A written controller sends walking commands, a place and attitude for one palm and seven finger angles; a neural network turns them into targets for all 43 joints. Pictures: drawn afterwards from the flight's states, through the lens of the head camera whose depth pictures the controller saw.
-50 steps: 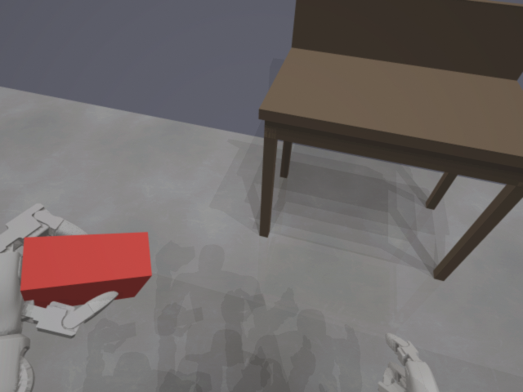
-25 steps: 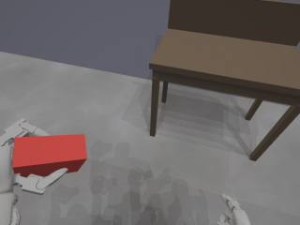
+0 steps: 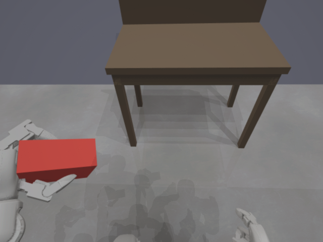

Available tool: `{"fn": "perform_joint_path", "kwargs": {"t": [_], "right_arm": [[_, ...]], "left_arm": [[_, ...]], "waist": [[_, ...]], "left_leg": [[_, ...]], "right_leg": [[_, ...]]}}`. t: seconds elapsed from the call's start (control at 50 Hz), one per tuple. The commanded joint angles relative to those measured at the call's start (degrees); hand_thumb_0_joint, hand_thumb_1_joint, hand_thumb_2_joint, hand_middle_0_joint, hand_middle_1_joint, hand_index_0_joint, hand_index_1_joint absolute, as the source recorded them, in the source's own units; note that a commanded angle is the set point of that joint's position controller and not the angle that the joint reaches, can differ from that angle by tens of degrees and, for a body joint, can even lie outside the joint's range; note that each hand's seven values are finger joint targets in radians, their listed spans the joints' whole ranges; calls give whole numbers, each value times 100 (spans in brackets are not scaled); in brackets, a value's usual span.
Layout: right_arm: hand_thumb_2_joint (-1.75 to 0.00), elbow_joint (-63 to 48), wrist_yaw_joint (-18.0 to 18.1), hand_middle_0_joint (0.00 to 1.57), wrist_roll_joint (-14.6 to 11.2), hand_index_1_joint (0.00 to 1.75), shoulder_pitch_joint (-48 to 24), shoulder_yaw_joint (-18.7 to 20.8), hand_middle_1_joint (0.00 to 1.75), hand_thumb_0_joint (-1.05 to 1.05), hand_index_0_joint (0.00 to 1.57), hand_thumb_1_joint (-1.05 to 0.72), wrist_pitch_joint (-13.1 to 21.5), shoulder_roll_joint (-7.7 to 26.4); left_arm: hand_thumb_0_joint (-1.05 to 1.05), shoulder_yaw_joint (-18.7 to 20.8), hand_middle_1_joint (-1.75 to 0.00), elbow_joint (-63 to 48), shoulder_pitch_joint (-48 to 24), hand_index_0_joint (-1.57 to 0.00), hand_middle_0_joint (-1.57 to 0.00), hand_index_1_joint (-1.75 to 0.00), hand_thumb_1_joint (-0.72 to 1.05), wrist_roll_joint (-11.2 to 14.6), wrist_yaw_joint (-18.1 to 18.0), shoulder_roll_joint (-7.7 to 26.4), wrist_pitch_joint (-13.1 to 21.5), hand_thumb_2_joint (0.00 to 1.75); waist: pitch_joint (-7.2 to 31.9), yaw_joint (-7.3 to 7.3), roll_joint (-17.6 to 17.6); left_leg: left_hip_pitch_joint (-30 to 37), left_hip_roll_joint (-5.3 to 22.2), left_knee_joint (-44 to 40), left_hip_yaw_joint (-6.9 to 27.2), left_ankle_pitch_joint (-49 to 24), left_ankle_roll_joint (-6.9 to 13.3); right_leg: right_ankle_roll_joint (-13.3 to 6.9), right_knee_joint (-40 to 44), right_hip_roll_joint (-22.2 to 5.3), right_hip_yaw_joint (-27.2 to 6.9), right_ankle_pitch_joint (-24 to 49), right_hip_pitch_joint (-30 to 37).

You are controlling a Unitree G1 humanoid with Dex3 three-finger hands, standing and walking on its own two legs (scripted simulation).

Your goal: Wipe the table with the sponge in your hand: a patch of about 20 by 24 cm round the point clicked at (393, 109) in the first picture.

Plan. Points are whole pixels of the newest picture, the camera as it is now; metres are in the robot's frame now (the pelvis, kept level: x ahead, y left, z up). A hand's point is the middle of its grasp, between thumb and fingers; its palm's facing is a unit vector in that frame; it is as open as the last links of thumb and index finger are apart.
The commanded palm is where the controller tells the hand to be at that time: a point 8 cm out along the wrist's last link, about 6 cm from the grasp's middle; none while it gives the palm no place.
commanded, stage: walk to a spot facing it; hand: left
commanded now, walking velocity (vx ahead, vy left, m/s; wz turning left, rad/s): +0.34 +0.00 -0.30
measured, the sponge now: (69, 161) +0.24 +0.19 +0.15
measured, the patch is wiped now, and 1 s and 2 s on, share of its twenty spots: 0.00 0.00 0.00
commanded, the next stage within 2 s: turn to face it in 0.32 s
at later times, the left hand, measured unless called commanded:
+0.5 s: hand (89, 103) +0.36 +0.18 +0.18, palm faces +0.31 -0.82 -0.48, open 9.6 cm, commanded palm +0.32 +0.23 +0.19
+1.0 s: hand (153, 67) +0.51 +0.05 +0.18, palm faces +0.15 -0.86 -0.49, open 9.6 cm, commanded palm +0.46 +0.11 +0.19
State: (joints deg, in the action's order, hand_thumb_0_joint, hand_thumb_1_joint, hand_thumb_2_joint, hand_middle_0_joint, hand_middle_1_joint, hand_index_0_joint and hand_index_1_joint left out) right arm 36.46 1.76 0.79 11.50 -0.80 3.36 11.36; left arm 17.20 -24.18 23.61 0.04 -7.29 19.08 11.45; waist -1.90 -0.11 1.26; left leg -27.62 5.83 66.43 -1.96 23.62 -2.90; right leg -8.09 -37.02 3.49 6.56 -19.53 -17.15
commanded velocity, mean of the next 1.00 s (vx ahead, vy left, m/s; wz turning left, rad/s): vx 0.11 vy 0.00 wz -0.23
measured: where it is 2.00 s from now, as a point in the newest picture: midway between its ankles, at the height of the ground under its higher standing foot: (199, 235)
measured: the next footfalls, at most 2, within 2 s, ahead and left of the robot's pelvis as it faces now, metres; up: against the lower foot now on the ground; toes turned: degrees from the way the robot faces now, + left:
left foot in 0.56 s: +0.27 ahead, +0.05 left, +0.00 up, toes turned +2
right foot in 0.98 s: +0.28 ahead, -0.24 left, +0.00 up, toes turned -26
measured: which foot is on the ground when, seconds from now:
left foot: up 0.00-0.54, down 0.56-1.00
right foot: down 0.00-0.58, up 0.60-0.96, down 0.98-1.00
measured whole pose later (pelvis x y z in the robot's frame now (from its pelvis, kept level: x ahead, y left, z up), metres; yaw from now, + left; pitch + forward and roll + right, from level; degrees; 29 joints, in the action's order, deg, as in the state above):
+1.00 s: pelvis +0.22 -0.11 +0.00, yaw -17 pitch +0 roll -1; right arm 32.5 0.2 -0.6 14.3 0.7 7.2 10.5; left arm 22.3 -30.3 24.2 -0.4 -7.3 21.9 13.5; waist -6.3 1.8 2.3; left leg -14.5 15.0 40.8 -13.4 22.1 -4.4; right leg 1.4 -34.2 -1.6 9.2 -12.5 -20.2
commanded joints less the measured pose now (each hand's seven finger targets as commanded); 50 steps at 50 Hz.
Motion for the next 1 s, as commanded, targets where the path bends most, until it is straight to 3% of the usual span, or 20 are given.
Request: {"fn": "perform_joint_path", "kwargs": {"t": [0.0,0.06,0.14,0.24,0.38,0.42,0.46,0.5,0.52,0.54,0.56,0.58,0.6,0.66,0.7,0.78,0.92,0.94,0.96,0.98], "right_arm": [[-90,-1001,43,20,-29,30,-496,252,30,0,20,-90,78,566],[-90,-984,48,20,-46,30,-464,321,30,0,20,-90,67,625],[-90,-1011,22,20,-96,30,-431,366,30,0,20,-90,37,678],[-90,-1090,-5,20,-168,30,-473,400,30,0,20,-90,-10,712],[-90,-1143,33,20,-174,30,-547,415,30,0,20,-90,21,661],[-90,-1205,67,20,-162,30,-521,359,30,0,20,-90,57,585],[-90,-1224,92,20,-152,30,-490,296,30,0,20,-90,96,535],[-90,-1202,132,20,-169,30,-408,290,30,0,20,-90,106,592],[-90,-1192,140,20,-182,30,-322,303,30,0,20,-90,106,664],[-90,-1129,76,20,-127,30,-197,362,30,0,20,-90,105,794],[-90,-1114,-20,20,-77,30,-142,328,30,0,20,-90,138,644],[-90,-1184,-79,20,-67,30,-373,345,30,0,20,-90,203,670],[-90,-1228,-64,20,12,30,-642,300,30,0,20,-90,138,610],[-90,-1196,-46,20,-61,30,-571,393,30,0,20,-90,52,715],[-90,-1261,-86,20,-75,30,-497,437,30,0,20,-90,120,717],[-90,-1315,-158,20,-94,30,-381,459,30,0,20,-90,415,710],[-90,-1198,-82,20,-187,30,-122,443,30,0,20,-90,705,623],[-90,-1190,-90,20,-218,30,-120,439,30,0,20,-90,697,593],[-90,-1251,-77,20,-218,30,-145,428,30,0,20,-90,666,457],[-90,-1347,-22,20,-170,30,-316,365,30,0,20,-90,633,382]], "left_arm": [[0,1288,-160,-1585,285,-120,-120,-160,10,175,-150,1451,578,130],[0,1350,-160,-1570,206,-120,-120,-160,10,174,-191,1488,684,130],[0,1262,-160,-1290,372,-120,-120,-160,10,174,-251,1370,672,130],[0,1242,-160,-1017,535,-120,-120,-160,10,179,-267,1294,607,130],[0,1234,-160,-1391,78,-120,-120,-160,10,141,-259,1427,652,130],[0,1193,-160,-1516,-3,-120,-120,-160,10,128,-250,1394,683,130],[0,1191,-160,-1682,-163,-120,-120,-160,10,129,-250,1404,738,130],[0,1025,-160,-1843,-444,-120,-120,-160,10,151,-280,1326,754,130],[0,1014,-160,-1915,-586,-120,-120,-160,10,189,-293,1326,785,130],[0,981,-160,-2007,-759,-120,-120,-160,10,213,-286,1243,805,130],[0,994,-160,-1860,-975,-120,-120,-160,10,189,-318,1272,792,130],[0,780,-160,-1183,-798,-120,-120,-160,10,188,-282,1052,691,130],[0,849,-160,-1470,-903,-120,-120,-160,10,178,-185,1235,576,130],[0,1054,-160,-1774,-486,-120,-120,-160,10,142,-112,1289,474,130],[0,1187,-160,-2097,-211,-120,-120,-160,10,85,-121,1268,504,130],[0,1034,-160,-2096,-240,-120,-120,-160,10,71,-89,968,524,130],[0,886,-160,-1838,-396,-120,-120,-160,10,75,-87,1015,567,130],[0,931,-160,-1947,-536,-120,-120,-160,10,35,-98,1135,568,130],[0,1075,-160,-2057,-619,-120,-120,-160,10,-41,-126,1396,592,130],[0,1355,-160,-1889,-280,-120,-120,-160,10,-43,-186,1667,513,130]], "waist": [[693,-13,-78],[843,-33,-124],[935,-9,-116],[827,70,-660],[603,179,-601],[604,234,-527],[835,257,-526],[1194,92,-262],[1494,-99,170],[2056,-136,1164],[2113,-35,1298],[1531,-44,783],[1196,-16,372],[332,166,176],[414,145,653],[411,-13,1549],[929,90,1300],[1119,93,777],[1343,53,-495],[1553,76,-1616]], "left_leg": [[-1735,69,974,258,-720,-109],[-1855,54,840,231,-982,-61],[-1954,59,27,108,-1215,36],[-1827,-23,-1032,-183,-1372,138],[-1349,-274,-1997,-543,-1208,330],[-876,-464,-2479,-734,-1128,396],[-76,-758,-3171,-1060,-1220,489],[1846,-759,-4105,-1092,-2203,653],[3519,-194,-4344,-446,-3299,940],[5095,1283,-3694,1041,-5449,1723],[4962,2228,-3821,1945,-6007,2104],[4113,2427,-4150,2189,-5015,1990],[3142,2268,-4405,1537,-4151,1698],[1438,1918,-4819,357,-2762,1381],[960,1560,-4907,-340,-2519,1075],[1113,1507,-4866,-852,-3037,790],[2300,1254,-2863,-1205,-3867,396],[2155,1014,-2112,-1189,-3601,313],[1119,509,-911,-1170,-1684,187],[-344,-267,162,-729,1491,47]], "right_leg": [[-88,1880,-1738,-2516,2153,1543],[47,1885,-1596,-2162,2719,1674],[609,1890,-1521,-1971,3125,2040],[1055,1868,-1397,-1724,3947,2374],[1189,1789,-1483,-1576,5235,2556],[1060,1639,-1355,-1583,5641,2397],[1330,1150,-1140,-1501,6409,2299],[1680,144,-882,-1347,6458,1363],[1709,-1040,-708,-1314,5476,66],[1662,-3139,-305,-1033,1334,-1540],[1420,-4567,-13,-1250,-1556,-2104],[1185,-5068,-94,-1618,-1480,-2246],[1042,-4868,-393,-1528,-1172,-1894],[1153,-3690,-847,-1061,-648,-1704],[1228,-2733,-869,-480,-20,-1079],[1340,-1612,-743,115,598,-766],[1284,620,-291,521,982,57],[1251,1187,-396,389,1964,579],[916,1146,-1207,-623,4561,1506],[281,764,-2245,-2260,7700,2172]]}}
